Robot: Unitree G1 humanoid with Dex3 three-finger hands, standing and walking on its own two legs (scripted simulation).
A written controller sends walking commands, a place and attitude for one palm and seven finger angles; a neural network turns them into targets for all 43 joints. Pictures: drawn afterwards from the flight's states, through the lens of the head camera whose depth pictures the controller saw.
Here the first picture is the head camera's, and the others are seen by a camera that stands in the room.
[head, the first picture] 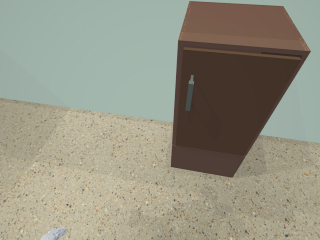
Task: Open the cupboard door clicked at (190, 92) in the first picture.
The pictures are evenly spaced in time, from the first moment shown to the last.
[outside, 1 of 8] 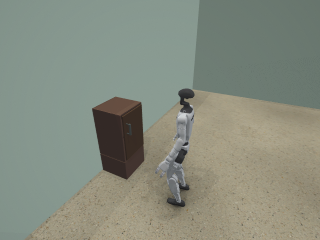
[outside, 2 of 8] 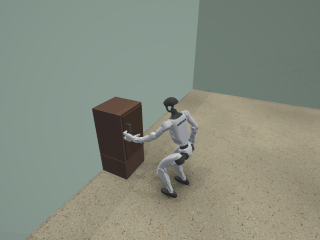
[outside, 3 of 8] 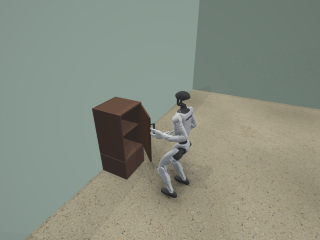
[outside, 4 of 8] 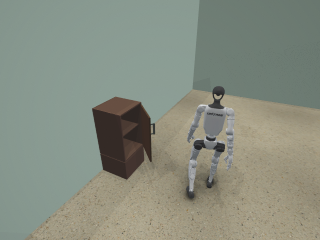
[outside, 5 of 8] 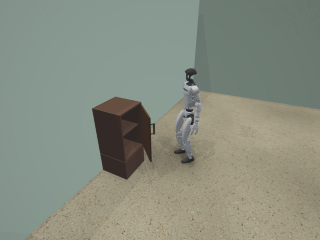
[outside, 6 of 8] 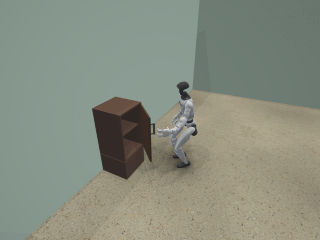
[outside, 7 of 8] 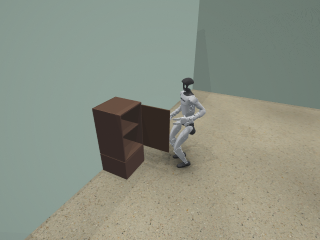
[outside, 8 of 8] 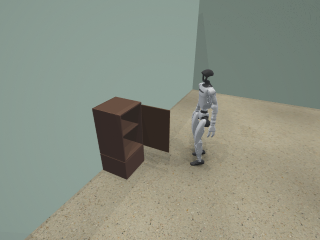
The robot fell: no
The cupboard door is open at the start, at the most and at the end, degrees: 0 92 91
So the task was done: yes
